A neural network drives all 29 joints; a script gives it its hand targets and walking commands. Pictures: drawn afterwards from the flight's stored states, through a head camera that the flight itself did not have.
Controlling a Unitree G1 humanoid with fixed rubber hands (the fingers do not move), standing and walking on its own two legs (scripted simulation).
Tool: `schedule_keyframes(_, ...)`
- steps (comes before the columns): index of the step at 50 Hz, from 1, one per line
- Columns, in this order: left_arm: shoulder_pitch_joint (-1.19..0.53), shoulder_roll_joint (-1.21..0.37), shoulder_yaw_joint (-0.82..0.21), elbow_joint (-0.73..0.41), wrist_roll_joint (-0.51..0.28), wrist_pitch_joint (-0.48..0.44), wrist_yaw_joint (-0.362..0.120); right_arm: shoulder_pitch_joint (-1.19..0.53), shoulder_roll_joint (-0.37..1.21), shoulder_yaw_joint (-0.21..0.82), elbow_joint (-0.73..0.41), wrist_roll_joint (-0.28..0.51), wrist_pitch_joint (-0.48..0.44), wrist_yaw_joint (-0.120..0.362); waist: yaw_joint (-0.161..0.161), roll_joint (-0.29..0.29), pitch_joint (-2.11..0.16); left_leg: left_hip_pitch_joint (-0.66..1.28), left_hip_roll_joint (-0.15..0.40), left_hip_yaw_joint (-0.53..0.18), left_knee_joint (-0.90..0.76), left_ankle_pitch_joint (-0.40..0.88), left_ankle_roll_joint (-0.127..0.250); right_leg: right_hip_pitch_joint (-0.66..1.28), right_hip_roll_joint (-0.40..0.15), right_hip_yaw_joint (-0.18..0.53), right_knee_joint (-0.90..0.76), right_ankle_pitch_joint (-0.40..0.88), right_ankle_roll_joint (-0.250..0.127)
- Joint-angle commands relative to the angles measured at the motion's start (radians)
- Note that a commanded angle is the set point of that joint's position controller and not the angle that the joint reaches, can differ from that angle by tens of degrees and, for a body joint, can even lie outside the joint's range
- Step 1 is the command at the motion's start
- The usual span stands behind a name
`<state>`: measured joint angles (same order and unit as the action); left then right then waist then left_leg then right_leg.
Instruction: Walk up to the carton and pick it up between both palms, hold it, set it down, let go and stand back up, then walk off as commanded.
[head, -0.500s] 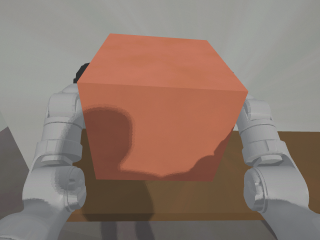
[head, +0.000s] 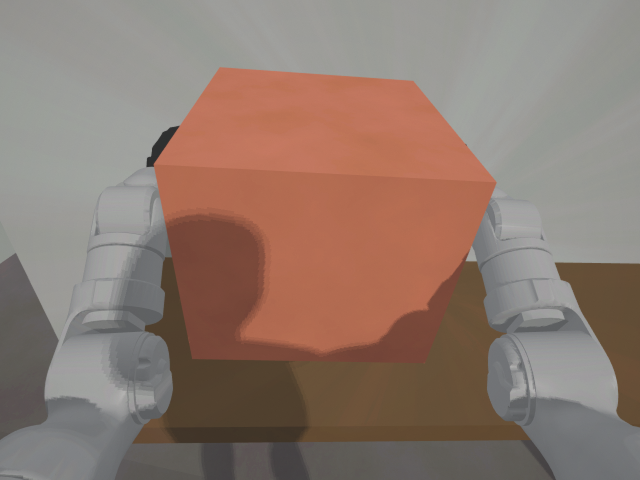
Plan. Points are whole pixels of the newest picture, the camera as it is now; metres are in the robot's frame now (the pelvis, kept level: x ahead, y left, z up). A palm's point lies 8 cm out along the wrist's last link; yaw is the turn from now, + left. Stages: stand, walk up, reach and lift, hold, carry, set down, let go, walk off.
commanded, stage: hold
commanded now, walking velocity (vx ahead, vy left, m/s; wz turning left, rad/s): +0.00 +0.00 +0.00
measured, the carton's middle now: (314, 204) +0.38 +0.02 +0.23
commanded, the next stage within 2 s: none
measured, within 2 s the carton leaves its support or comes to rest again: neither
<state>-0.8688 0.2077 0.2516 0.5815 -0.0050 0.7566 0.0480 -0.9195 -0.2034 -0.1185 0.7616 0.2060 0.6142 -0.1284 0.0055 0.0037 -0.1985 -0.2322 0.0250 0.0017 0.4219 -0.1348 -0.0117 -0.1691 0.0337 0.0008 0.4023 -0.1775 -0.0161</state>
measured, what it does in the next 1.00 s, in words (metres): stands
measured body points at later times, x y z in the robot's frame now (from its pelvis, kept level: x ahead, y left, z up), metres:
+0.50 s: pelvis +0.00 +0.00 +0.00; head -0.10 +0.00 +0.44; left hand +0.37 +0.21 +0.26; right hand +0.39 -0.16 +0.26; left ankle +0.06 +0.12 -0.74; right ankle +0.03 -0.11 -0.74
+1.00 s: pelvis +0.00 +0.00 +0.00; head -0.10 +0.00 +0.44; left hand +0.37 +0.21 +0.26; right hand +0.39 -0.16 +0.26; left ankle +0.06 +0.12 -0.74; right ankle +0.03 -0.11 -0.74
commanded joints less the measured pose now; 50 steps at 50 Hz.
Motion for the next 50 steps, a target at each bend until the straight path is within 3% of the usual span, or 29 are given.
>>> schedule_keyframes(1,-0.961,-0.710,-0.381,-0.346,-0.159,-0.075,-0.171,-0.989,0.680,0.284,-0.343,0.238,-0.080,0.115,-0.128,0.020,-0.370,0.109,-0.058,-0.050,-0.115,0.055,0.009,0.094,-0.004,0.054,-0.139,0.191,0.031)
schedule_keyframes(2,-0.961,-0.736,-0.399,-0.346,-0.174,-0.077,-0.171,-1.001,0.658,0.271,-0.363,0.232,-0.084,0.116,-0.144,0.034,-0.390,0.111,-0.054,-0.052,-0.116,0.045,0.002,0.086,-0.002,0.050,-0.137,0.170,0.025)
schedule_keyframes(4,-0.982,-0.714,-0.393,-0.376,-0.170,-0.079,-0.171,-0.989,0.674,0.287,-0.358,0.238,-0.080,0.113,-0.136,0.038,-0.383,0.111,-0.059,-0.052,-0.110,0.057,0.004,0.111,-0.009,0.059,-0.135,0.204,0.027)
schedule_keyframes(6,-1.007,-0.718,-0.386,-0.371,-0.175,-0.083,-0.168,-1.008,0.696,0.290,-0.360,0.242,-0.082,0.118,-0.117,0.029,-0.393,0.106,-0.057,-0.052,-0.117,0.036,0.012,0.083,-0.004,0.055,-0.139,0.151,0.031)
schedule_keyframes(8,-1.009,-0.730,-0.400,-0.373,-0.173,-0.082,-0.161,-0.984,0.681,0.273,-0.323,0.239,-0.078,0.122,-0.131,0.057,-0.379,0.114,-0.052,-0.056,-0.121,0.040,-0.004,0.076,-0.001,0.052,-0.135,0.160,0.021)
schedule_keyframes(10,-1.000,-0.731,-0.399,-0.357,-0.174,-0.079,-0.166,-0.989,0.661,0.256,-0.322,0.232,-0.080,0.119,-0.141,0.055,-0.370,0.113,-0.052,-0.055,-0.120,0.023,-0.004,0.069,-0.003,0.053,-0.140,0.142,0.019)
schedule_keyframes(15,-0.969,-0.716,-0.375,-0.340,-0.165,-0.078,-0.166,-1.004,0.675,0.274,-0.344,0.229,-0.084,0.123,-0.117,0.022,-0.373,0.101,-0.054,-0.048,-0.123,0.031,0.011,0.090,-0.009,0.057,-0.146,0.148,0.026)
schedule_keyframes(16,-0.971,-0.717,-0.378,-0.335,-0.161,-0.076,-0.167,-0.989,0.664,0.260,-0.314,0.226,-0.080,0.122,-0.127,0.046,-0.352,0.101,-0.051,-0.051,-0.126,0.022,0.008,0.078,-0.012,0.060,-0.149,0.136,0.022)
schedule_keyframes(18,-0.980,-0.702,-0.365,-0.336,-0.158,-0.076,-0.168,-0.969,0.676,0.260,-0.295,0.228,-0.075,0.123,-0.118,0.041,-0.341,0.103,-0.053,-0.048,-0.123,0.019,0.008,0.071,-0.016,0.060,-0.153,0.119,0.026)
schedule_keyframes(20,-1.003,-0.721,-0.388,-0.359,-0.170,-0.080,-0.170,-0.975,0.665,0.248,-0.300,0.226,-0.080,0.123,-0.141,0.052,-0.372,0.107,-0.048,-0.053,-0.123,0.022,0.000,0.073,-0.008,0.055,-0.144,0.135,0.019)
schedule_keyframes(24,-0.979,-0.711,-0.384,-0.347,-0.171,-0.080,-0.169,-0.991,0.683,0.274,-0.335,0.231,-0.079,0.115,-0.126,0.027,-0.362,0.096,-0.058,-0.051,-0.116,0.045,0.008,0.095,-0.013,0.062,-0.142,0.182,0.030)
schedule_keyframes(26,-1.001,-0.714,-0.392,-0.384,-0.179,-0.083,-0.166,-0.987,0.687,0.279,-0.346,0.240,-0.080,0.117,-0.128,0.039,-0.397,0.115,-0.054,-0.054,-0.115,0.045,0.006,0.092,-0.004,0.057,-0.135,0.176,0.025)
schedule_keyframes(28,-0.985,-0.725,-0.401,-0.349,-0.177,-0.079,-0.167,-1.001,0.670,0.273,-0.348,0.235,-0.079,0.116,-0.140,0.035,-0.384,0.106,-0.054,-0.053,-0.120,0.031,0.002,0.090,-0.005,0.058,-0.138,0.172,0.027)
schedule_keyframes(30,-1.004,-0.708,-0.387,-0.360,-0.170,-0.079,-0.167,-0.992,0.680,0.278,-0.329,0.239,-0.077,0.118,-0.122,0.040,-0.373,0.108,-0.055,-0.051,-0.119,0.029,0.007,0.085,-0.007,0.058,-0.138,0.157,0.027)
schedule_keyframes(37,-0.990,-0.719,-0.400,-0.408,-0.183,-0.081,-0.169,-0.974,0.687,0.290,-0.369,0.246,-0.079,0.114,-0.132,0.037,-0.413,0.124,-0.056,-0.053,-0.109,0.083,0.001,0.119,-0.006,0.056,-0.126,0.234,0.028)
schedule_keyframes(39,-0.973,-0.700,-0.381,-0.355,-0.166,-0.075,-0.169,-0.998,0.684,0.292,-0.373,0.249,-0.078,0.113,-0.125,0.023,-0.393,0.103,-0.061,-0.055,-0.110,0.050,0.009,0.106,-0.008,0.060,-0.138,0.194,0.033)
schedule_keyframes(41,-0.967,-0.723,-0.396,-0.358,-0.177,-0.074,-0.169,-0.985,0.662,0.272,-0.353,0.242,-0.077,0.113,-0.137,0.045,-0.385,0.117,-0.053,-0.054,-0.117,0.055,0.000,0.087,-0.009,0.057,-0.139,0.185,0.028)
schedule_keyframes(44,-0.970,-0.702,-0.361,-0.332,-0.150,-0.070,-0.172,-0.992,0.675,0.274,-0.319,0.236,-0.068,0.116,-0.109,0.027,-0.334,0.091,-0.058,-0.048,-0.125,0.019,0.013,0.079,-0.013,0.057,-0.150,0.138,0.029)
schedule_keyframes(45,-0.993,-0.712,-0.370,-0.349,-0.161,-0.073,-0.171,-0.989,0.680,0.265,-0.313,0.228,-0.069,0.118,-0.128,0.026,-0.332,0.091,-0.055,-0.054,-0.129,0.009,0.009,0.071,-0.012,0.055,-0.147,0.120,0.030)
schedule_keyframes(47,-1.007,-0.721,-0.389,-0.355,-0.170,-0.079,-0.169,-1.002,0.670,0.260,-0.330,0.230,-0.081,0.120,-0.130,0.056,-0.378,0.102,-0.051,-0.051,-0.126,0.001,0.002,0.078,-0.007,0.054,-0.140,0.117,0.020)
schedule_keyframes(49,-0.971,-0.700,-0.366,-0.306,-0.156,-0.072,-0.169,-0.997,0.668,0.261,-0.302,0.226,-0.075,0.122,-0.117,0.021,-0.332,0.100,-0.051,-0.048,-0.128,0.008,0.010,0.059,-0.010,0.054,-0.155,0.114,0.025)
schedule_keyframes(50,-0.995,-0.713,-0.369,-0.344,-0.164,-0.078,-0.168,-1.017,0.692,0.273,-0.334,0.235,-0.081,0.123,-0.110,0.015,-0.372,0.096,-0.052,-0.051,-0.124,0.035,0.012,0.083,-0.006,0.050,-0.142,0.146,0.027)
